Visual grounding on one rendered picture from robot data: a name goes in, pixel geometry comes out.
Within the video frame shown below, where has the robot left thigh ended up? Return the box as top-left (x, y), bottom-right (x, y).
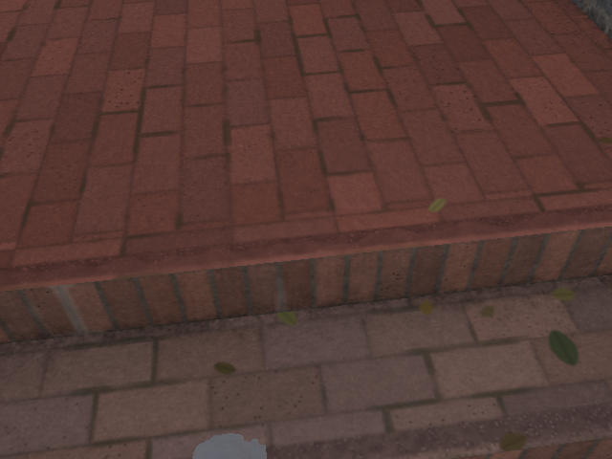
top-left (193, 435), bottom-right (267, 459)

